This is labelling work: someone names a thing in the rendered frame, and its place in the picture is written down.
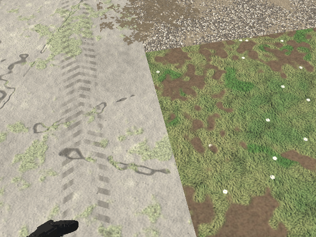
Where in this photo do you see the left robot hand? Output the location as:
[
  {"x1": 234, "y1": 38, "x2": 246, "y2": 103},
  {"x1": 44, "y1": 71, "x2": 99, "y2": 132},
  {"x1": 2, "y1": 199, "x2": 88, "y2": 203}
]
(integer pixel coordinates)
[{"x1": 27, "y1": 219, "x2": 79, "y2": 237}]

